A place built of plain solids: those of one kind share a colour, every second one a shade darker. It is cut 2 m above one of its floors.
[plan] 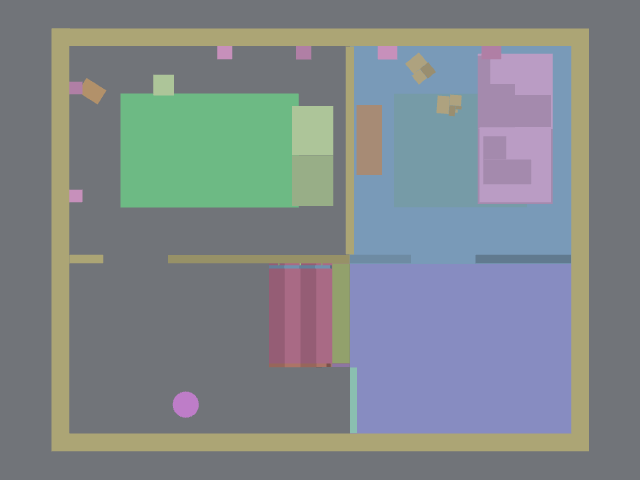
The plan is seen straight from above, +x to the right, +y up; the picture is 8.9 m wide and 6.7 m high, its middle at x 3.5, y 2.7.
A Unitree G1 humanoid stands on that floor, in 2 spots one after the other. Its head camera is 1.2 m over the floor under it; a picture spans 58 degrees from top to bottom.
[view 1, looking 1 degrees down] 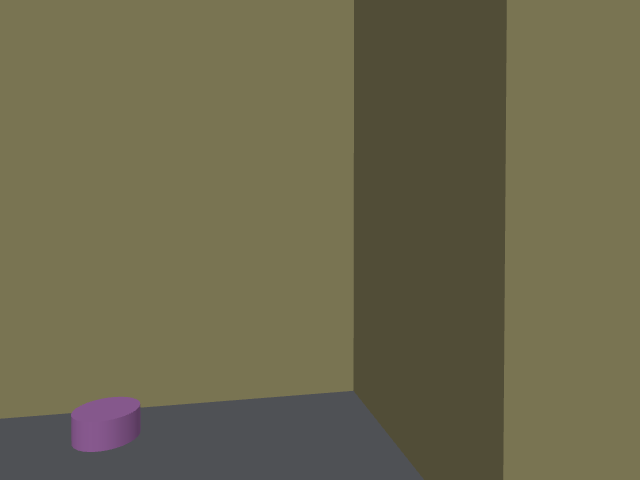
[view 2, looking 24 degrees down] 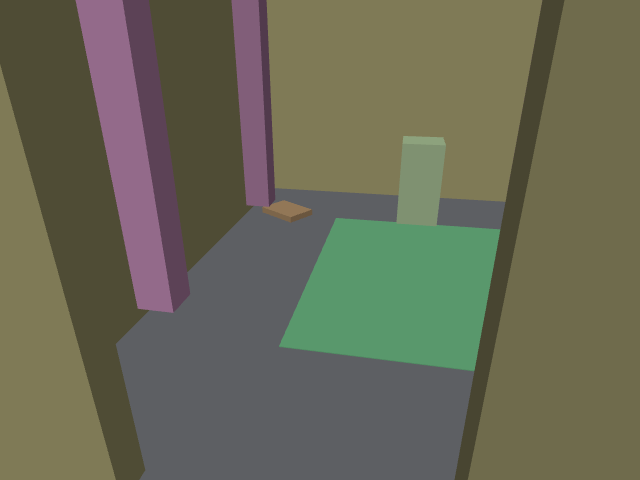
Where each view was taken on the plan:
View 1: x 0.93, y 3.13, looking -102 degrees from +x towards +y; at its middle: wall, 3.21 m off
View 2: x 1.19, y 1.68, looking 101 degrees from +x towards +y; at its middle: ground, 2.95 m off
